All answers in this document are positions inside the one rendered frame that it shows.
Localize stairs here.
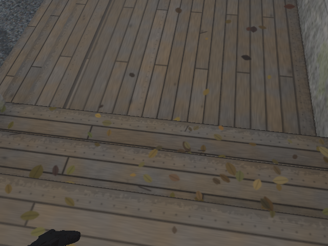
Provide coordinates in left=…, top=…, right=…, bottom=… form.
left=0, top=0, right=78, bottom=104
left=0, top=102, right=328, bottom=219

